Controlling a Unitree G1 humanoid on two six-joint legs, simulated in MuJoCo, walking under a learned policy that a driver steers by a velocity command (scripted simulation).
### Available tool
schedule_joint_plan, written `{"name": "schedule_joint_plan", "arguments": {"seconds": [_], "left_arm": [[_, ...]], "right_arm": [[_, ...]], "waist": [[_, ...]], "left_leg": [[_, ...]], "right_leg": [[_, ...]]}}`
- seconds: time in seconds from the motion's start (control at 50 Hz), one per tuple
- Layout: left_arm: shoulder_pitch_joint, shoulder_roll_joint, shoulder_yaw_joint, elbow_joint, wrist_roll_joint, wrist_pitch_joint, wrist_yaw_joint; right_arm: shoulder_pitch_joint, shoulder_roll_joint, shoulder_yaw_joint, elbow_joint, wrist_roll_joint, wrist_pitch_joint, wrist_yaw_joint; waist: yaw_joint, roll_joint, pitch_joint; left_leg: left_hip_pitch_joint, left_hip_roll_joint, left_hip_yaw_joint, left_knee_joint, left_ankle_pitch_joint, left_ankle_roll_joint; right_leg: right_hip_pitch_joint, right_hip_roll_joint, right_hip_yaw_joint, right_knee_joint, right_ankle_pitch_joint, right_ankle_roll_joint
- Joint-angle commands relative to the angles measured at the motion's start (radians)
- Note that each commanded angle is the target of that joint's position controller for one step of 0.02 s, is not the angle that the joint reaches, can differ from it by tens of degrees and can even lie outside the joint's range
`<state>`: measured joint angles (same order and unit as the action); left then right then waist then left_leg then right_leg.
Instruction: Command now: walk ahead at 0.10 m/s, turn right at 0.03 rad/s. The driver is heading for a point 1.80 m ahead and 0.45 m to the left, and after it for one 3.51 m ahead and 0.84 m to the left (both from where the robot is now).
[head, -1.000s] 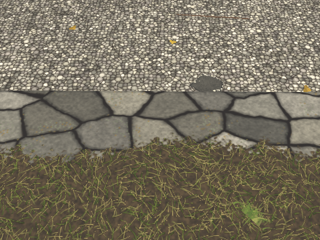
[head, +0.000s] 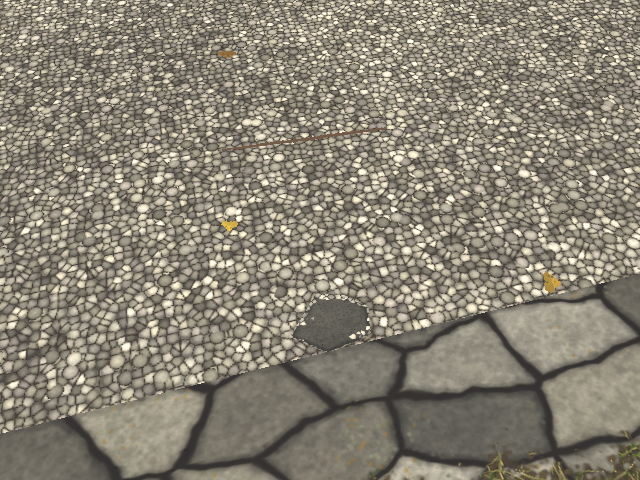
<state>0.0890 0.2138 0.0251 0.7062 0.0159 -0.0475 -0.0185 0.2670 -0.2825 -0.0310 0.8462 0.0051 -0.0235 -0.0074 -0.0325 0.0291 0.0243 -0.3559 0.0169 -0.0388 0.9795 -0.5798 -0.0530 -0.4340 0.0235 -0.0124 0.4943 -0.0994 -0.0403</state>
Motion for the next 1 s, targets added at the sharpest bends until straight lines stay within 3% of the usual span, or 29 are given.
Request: {"name": "schedule_joint_plan", "arguments": {"seconds": [0.02,0.06,0.1,0.14,0.16,0.18,0.2,0.24,0.32,0.48,0.9,0.92,0.94,0.98,1.0], "left_arm": [[-0.024,0.144,0.039,-0.034,0.012,0.01,0.005],[-0.032,0.135,0.039,-0.021,0.016,0.014,0.012],[-0.035,0.126,0.035,-0.004,0.007,0.018,0.018],[-0.025,0.107,0.028,0.018,-0.002,0.024,0.021],[0.006,0.087,0.02,0.039,0.0,0.024,0.021],[0.028,0.088,0.02,0.051,0.005,0.024,0.02],[0.057,0.097,0.028,0.054,-0.003,0.026,0.023],[0.035,0.108,0.033,0.066,-0.002,0.027,0.034],[0.067,0.094,0.034,0.112,-0.001,0.03,0.039],[0.079,0.094,0.037,0.194,-0.013,0.037,0.043],[0.06,0.094,0.035,0.347,-0.019,0.062,0.061],[0.078,0.083,0.032,0.362,-0.019,0.064,0.061],[0.085,0.089,0.035,0.37,-0.025,0.065,0.061],[0.073,0.099,0.04,0.365,-0.029,0.056,0.061],[0.051,0.089,0.038,0.353,-0.031,0.041,0.057]], "right_arm": [[0.084,-0.069,-0.022,-0.027,-0.005,0.038,-0.024],[0.099,-0.044,-0.016,-0.006,-0.012,0.043,-0.03],[0.09,-0.04,-0.017,0.005,-0.014,0.045,-0.029],[0.073,-0.037,-0.016,0.01,-0.028,0.044,-0.024],[0.053,-0.05,-0.017,-0.002,-0.042,0.043,-0.024],[0.031,-0.089,-0.021,-0.02,-0.041,0.042,-0.028],[0.0,-0.141,-0.038,-0.006,-0.025,0.041,-0.03],[-0.029,-0.065,-0.021,0.0,-0.03,0.022,-0.029],[-0.011,-0.053,-0.017,0.026,-0.017,-0.007,-0.026],[0.021,-0.047,-0.015,0.076,-0.01,-0.003,-0.029],[0.052,-0.008,-0.004,0.184,-0.011,0.008,-0.034],[0.076,-0.001,-0.003,0.199,-0.009,0.01,-0.035],[0.084,-0.014,-0.008,0.204,-0.003,0.013,-0.037],[0.077,-0.048,-0.019,0.187,0.006,0.012,-0.043],[0.1,-0.061,-0.024,0.186,0.012,0.003,-0.044]], "waist": [[-0.018,-0.162,-0.136],[-0.019,-0.175,-0.151],[-0.02,-0.162,-0.155],[-0.025,-0.145,-0.124],[-0.019,-0.122,-0.089],[0.004,-0.072,-0.037],[0.048,0.058,0.008],[0.041,0.085,0.025],[0.036,0.039,-0.009],[0.025,-0.026,-0.046],[0.033,-0.023,0.004],[0.032,-0.019,-0.015],[0.032,-0.006,0.004],[0.025,0.024,0.086],[0.011,0.043,0.12]], "left_leg": [[-0.016,0.053,-0.009,-0.075,0.066,-0.027],[0.082,0.04,0.013,-0.182,0.156,-0.021],[0.153,0.034,0.026,-0.298,0.289,-0.004],[0.233,0.019,0.044,-0.423,0.39,0.025],[0.244,0.045,0.012,-0.475,0.413,0.046],[0.203,0.097,-0.042,-0.535,0.362,0.074],[0.057,0.09,-0.04,-0.554,0.154,0.1],[-0.06,0.075,-0.043,-0.618,0.068,0.078],[0.01,0.058,-0.021,-0.578,0.241,0.052],[0.082,0.037,0.005,-0.537,0.428,0.059],[0.102,0.013,0.034,-0.582,0.408,0.056],[0.111,0.005,0.041,-0.592,0.299,0.061],[0.092,0.001,0.036,-0.598,0.138,0.08],[0.043,0.042,-0.036,-0.635,-0.145,0.133],[0.045,0.086,-0.102,-0.669,-0.213,0.162]], "right_leg": [[0.127,-0.24,0.249,-0.195,0.192,-0.183],[0.08,-0.21,0.196,-0.21,0.113,-0.179],[0.059,-0.201,0.182,-0.214,-0.044,-0.165],[0.007,-0.166,0.167,-0.213,-0.289,-0.111],[-0.021,-0.142,0.163,-0.211,-0.399,-0.061],[-0.028,-0.105,0.144,-0.174,-0.445,-0.018],[0.042,-0.046,0.075,-0.146,-0.364,0.011],[0.172,-0.039,0.055,-0.069,-0.231,0.018],[0.203,-0.046,0.056,-0.042,-0.095,-0.004],[0.256,-0.053,0.05,-0.008,0.1,0.0],[0.274,-0.052,0.043,-0.039,0.057,0.013],[0.28,-0.037,0.027,-0.038,-0.057,0.012],[0.255,-0.012,0.004,-0.017,-0.242,0.007],[0.13,0.005,-0.008,0.021,-0.505,-0.008],[0.072,0.002,-0.009,0.054,-0.511,-0.013]]}}
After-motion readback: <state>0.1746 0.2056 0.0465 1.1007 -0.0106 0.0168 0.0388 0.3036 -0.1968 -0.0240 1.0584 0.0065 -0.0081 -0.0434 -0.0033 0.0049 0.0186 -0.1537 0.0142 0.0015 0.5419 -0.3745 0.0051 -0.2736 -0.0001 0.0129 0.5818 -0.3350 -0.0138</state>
